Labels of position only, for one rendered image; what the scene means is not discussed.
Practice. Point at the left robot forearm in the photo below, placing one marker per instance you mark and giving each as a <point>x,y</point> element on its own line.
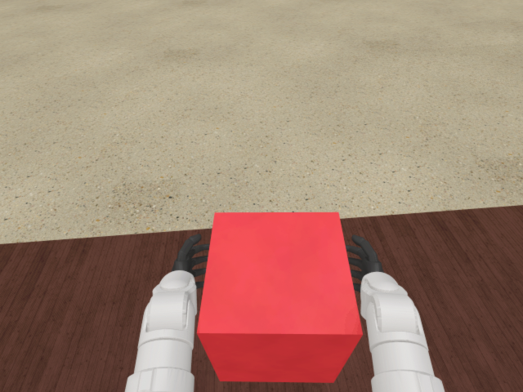
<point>163,362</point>

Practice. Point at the right robot forearm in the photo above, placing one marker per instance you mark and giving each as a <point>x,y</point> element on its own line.
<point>401,362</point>

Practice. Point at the robot right hand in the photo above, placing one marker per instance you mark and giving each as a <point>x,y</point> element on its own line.
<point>369,262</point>

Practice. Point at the robot left hand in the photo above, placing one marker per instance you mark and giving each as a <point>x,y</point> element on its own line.
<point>184,260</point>

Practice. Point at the carton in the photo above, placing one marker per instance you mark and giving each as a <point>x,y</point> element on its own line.
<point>278,301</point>

